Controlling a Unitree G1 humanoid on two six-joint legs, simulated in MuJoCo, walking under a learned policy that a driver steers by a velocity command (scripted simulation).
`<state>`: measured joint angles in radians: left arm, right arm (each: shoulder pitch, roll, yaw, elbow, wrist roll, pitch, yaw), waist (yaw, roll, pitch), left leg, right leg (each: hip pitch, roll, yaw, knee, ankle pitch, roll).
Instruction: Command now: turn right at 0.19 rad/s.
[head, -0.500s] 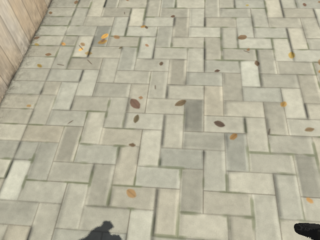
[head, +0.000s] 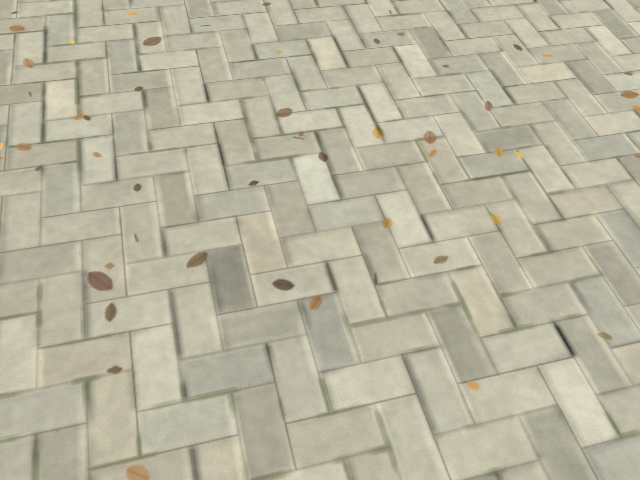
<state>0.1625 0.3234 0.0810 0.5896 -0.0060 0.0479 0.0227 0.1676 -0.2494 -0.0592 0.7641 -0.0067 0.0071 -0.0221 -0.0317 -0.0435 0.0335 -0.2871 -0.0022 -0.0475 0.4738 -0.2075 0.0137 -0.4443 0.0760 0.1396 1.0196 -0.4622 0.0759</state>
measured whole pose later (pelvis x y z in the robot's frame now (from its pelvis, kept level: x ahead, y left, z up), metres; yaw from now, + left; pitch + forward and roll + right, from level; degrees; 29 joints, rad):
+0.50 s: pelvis +0.00 -0.03 -0.01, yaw -1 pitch -1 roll +0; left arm 0.24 0.21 0.03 0.70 0.02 -0.01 0.01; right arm 0.17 -0.24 -0.05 0.87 -0.01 0.00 -0.02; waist -0.02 -0.01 0.03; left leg -0.26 0.02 -0.05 0.53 -0.25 -0.04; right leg -0.18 0.03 0.06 0.54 -0.33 -0.01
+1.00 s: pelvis +0.04 +0.00 +0.00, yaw +0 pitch +1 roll +0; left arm 0.39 0.25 0.06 0.84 -0.03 -0.05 0.02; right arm 0.20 -0.26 -0.06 0.98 0.04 -0.08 0.01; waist 0.02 -0.03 -0.02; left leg -0.38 0.04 0.03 0.76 -0.41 0.06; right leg -0.09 -0.01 0.07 0.40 -0.33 -0.01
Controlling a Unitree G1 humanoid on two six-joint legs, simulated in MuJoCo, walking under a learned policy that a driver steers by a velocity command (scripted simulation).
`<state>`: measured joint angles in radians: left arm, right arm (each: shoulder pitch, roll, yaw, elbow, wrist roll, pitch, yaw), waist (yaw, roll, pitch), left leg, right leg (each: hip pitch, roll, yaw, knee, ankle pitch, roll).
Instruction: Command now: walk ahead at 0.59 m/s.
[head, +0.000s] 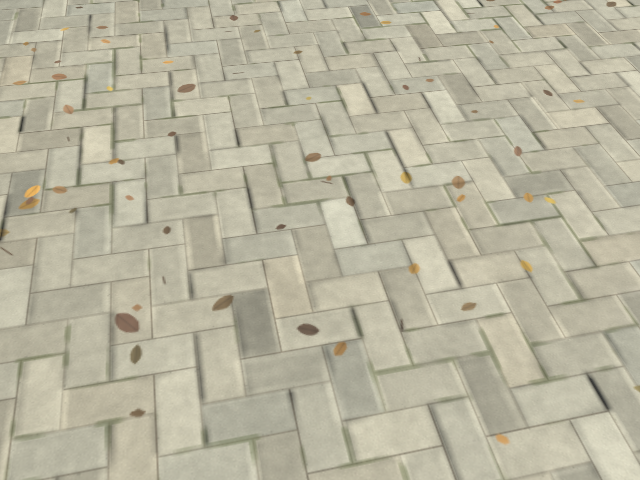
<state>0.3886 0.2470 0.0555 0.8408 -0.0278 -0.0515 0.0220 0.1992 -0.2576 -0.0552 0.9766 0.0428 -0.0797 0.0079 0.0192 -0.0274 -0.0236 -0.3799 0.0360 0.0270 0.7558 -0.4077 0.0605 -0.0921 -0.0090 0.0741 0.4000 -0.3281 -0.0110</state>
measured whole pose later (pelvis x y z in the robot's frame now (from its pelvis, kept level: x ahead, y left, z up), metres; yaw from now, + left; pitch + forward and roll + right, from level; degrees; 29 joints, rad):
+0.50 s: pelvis +0.18 +0.04 -0.01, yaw +0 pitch +1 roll +1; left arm 0.05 0.22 0.04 0.76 0.02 -0.07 -0.02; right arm 0.34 -0.24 -0.02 1.04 0.00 -0.05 -0.02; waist -0.06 -0.02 0.04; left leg -0.02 -0.03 0.05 0.50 -0.45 0.03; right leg -0.45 0.01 -0.03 0.49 -0.01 -0.06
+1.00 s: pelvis +0.26 +0.07 +0.00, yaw +0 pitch -1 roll -1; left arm 0.17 0.22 0.04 1.00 0.00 -0.01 0.03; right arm 0.23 -0.21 -0.02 1.03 -0.01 -0.03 -0.03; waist 0.00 -0.01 0.03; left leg -0.18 0.01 0.01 0.51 -0.31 0.01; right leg -0.27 -0.01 -0.02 0.48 -0.19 0.00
